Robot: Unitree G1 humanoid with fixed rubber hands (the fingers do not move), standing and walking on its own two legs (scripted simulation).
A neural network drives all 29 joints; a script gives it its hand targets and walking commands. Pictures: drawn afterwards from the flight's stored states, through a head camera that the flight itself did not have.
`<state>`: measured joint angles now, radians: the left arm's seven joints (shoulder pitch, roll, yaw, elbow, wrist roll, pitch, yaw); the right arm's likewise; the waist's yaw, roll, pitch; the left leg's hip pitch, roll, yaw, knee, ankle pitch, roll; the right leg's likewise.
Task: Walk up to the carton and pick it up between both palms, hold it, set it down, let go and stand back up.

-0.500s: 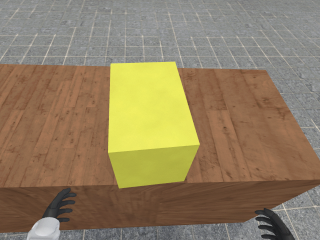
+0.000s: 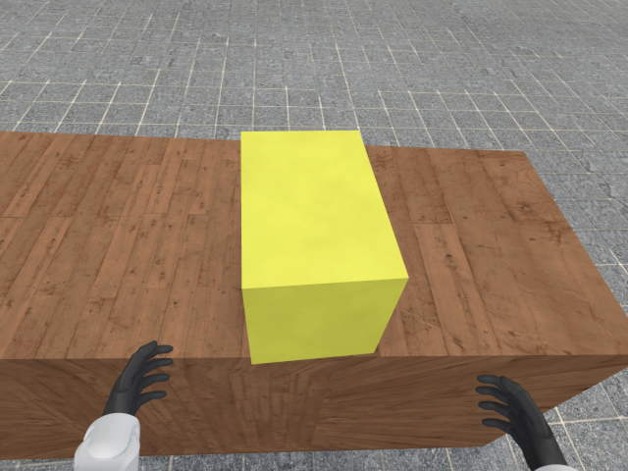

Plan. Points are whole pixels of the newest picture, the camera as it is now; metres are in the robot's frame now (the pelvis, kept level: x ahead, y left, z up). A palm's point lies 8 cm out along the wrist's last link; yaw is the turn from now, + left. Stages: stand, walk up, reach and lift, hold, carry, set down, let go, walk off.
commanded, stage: reach and lift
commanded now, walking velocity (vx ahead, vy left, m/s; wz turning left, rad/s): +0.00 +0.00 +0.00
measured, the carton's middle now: (307, 242) +0.45 +0.02 +0.01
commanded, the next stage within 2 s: none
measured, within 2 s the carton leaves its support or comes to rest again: neither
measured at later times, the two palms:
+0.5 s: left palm (172, 379) +0.23 +0.17 +0.02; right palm (542, 412) +0.20 -0.25 +0.04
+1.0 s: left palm (162, 326) +0.28 +0.18 +0.06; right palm (517, 324) +0.29 -0.23 +0.08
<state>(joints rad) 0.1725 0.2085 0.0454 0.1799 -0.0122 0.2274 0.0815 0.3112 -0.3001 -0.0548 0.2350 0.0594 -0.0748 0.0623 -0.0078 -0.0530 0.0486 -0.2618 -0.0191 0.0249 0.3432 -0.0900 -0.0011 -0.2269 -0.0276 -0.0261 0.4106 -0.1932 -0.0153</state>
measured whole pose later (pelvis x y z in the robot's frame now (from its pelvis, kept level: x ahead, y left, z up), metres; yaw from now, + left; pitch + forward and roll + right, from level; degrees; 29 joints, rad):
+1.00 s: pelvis +0.03 -0.03 +0.00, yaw -1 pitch +3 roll +1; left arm 0.16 0.21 0.04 -0.18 -0.10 0.27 0.13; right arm 0.11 -0.28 0.06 -0.10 0.19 0.09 -0.08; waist 0.00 -0.06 0.01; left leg -0.24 0.02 0.02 0.28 -0.09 -0.01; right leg -0.22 0.01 -0.02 0.37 -0.20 -0.03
